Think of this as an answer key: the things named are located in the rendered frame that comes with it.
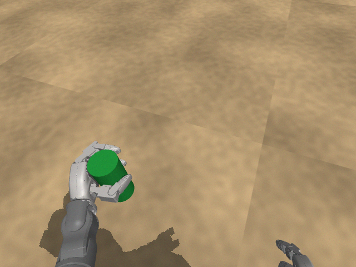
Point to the can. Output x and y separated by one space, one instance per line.
106 168

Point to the left robot hand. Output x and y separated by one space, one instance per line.
83 186

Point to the right robot hand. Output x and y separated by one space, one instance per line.
293 253

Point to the left robot arm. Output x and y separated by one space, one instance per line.
79 228

